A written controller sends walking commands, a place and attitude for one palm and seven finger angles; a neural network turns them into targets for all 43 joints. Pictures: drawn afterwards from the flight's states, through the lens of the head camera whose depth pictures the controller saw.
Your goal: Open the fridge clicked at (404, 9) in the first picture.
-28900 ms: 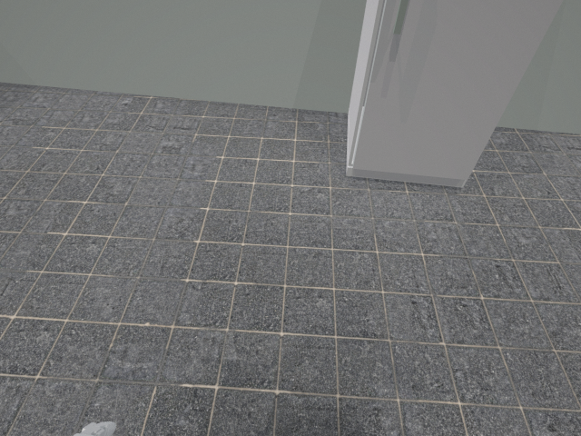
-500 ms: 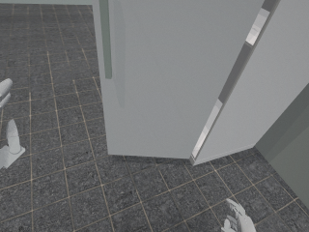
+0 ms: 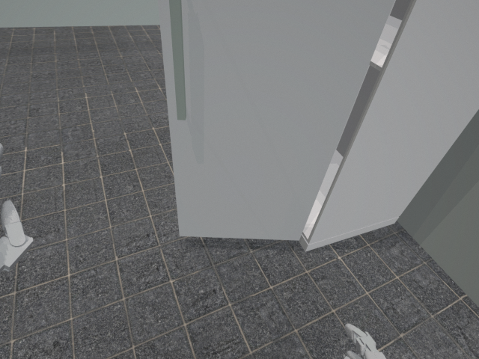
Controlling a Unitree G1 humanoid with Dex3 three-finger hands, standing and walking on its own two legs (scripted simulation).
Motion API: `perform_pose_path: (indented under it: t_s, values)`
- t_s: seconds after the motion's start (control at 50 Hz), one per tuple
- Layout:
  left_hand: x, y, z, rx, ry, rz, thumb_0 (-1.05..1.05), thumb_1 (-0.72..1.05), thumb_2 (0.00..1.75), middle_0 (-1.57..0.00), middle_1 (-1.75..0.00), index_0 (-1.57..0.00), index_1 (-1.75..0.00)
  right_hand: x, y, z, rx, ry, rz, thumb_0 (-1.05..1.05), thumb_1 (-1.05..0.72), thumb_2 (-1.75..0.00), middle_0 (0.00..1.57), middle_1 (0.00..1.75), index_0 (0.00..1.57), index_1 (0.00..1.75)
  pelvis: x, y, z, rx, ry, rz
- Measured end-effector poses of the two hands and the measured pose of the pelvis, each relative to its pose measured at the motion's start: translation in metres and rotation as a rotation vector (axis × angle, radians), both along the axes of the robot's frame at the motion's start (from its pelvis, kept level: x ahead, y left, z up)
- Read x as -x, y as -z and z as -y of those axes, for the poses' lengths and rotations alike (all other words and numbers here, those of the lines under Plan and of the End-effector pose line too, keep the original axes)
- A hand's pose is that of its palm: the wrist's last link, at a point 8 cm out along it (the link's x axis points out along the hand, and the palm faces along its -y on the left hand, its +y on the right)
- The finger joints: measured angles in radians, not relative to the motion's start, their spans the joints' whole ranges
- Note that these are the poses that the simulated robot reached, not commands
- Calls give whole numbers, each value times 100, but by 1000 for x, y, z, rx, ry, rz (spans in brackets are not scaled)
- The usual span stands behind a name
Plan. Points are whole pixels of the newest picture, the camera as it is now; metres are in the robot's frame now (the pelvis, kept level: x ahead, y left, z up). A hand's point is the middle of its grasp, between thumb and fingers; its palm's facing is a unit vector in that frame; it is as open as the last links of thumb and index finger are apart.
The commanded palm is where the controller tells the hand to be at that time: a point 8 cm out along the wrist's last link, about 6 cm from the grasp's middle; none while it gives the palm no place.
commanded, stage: stop stepping back and stand still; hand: left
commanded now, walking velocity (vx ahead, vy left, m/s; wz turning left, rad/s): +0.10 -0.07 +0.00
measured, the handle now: (179, 42) +0.78 +0.18 +0.21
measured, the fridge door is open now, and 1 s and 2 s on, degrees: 70 70 70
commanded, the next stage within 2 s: let the arm hang, fingers relaxed in 0.10 s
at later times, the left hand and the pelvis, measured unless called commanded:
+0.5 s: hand out of the picture +0.05 +0.18 -0.16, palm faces +0.12 -0.97 -0.21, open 7.0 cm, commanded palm none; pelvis +0.00 +0.00 -0.01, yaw +6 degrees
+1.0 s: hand out of the picture +0.03 +0.26 -0.15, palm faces +0.10 -0.95 -0.30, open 7.3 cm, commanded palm none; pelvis -0.01 +0.02 +0.02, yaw +6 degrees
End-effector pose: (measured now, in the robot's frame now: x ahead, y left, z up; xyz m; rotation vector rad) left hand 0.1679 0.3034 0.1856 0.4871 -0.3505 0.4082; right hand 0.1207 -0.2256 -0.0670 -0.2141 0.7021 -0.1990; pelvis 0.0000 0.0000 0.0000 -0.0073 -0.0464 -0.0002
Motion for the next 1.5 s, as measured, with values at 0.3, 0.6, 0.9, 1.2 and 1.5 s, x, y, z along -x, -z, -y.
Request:
perform_pose_path:
  t_s: [0.3,0.6,0.9,1.2,1.5]
  values:
    - [-4,111,-27,159,-132,-460,0,90,90,-20,-30,-21,-30,-30,51,3,-14,-162,-175,1,-90,-89,20,30,20,30,-7,19,-15,14,-90,-38]
    - [184,321,67,647,-264,-1585,-2,101,89,-21,-30,-21,-30,53,63,21,-11,-72,-605,1,-91,-89,20,30,20,30,-1,-3,5,5,-117,-50]
    - [178,304,14,580,-292,-1569,1,91,89,-20,-30,-21,-30,77,54,7,-6,-54,-630,0,-91,-89,20,30,20,30,13,-16,-16,1,-104,-18]
    - [128,289,-17,491,-244,-1467,1,91,90,-20,-30,-21,-30,48,40,24,55,-47,-543,0,-91,-89,20,30,20,30,12,-18,-28,-7,-94,-18]
    - [129,292,-19,496,-262,-1522,1,91,90,-20,-30,-21,-30,26,35,30,81,-60,-553,0,-90,-89,20,30,20,30,-1,-20,-27,-4,-99,-26]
